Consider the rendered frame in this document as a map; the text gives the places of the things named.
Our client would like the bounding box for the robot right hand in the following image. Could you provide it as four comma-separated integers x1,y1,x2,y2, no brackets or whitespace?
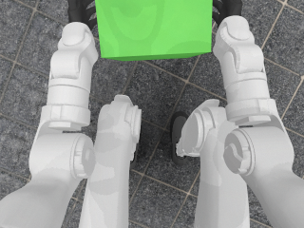
212,0,243,29

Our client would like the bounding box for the robot right upper arm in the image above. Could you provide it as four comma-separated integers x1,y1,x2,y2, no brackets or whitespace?
223,126,304,228

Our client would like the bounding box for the left robot forearm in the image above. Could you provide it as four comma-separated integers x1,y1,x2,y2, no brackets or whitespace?
28,22,99,174

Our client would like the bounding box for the carton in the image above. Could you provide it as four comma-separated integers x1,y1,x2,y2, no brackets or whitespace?
95,0,213,62

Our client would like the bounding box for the left robot thigh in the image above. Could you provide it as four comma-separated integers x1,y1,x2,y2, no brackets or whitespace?
78,101,142,228

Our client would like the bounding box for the robot left upper arm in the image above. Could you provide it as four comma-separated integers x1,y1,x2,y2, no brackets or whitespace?
0,133,96,228

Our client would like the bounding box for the right robot forearm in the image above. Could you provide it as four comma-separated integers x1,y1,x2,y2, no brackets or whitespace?
213,15,295,159

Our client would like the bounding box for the robot left hand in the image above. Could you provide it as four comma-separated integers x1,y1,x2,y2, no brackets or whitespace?
67,0,98,31

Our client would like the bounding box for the left robot shin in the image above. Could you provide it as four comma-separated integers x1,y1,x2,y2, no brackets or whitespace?
97,94,137,161

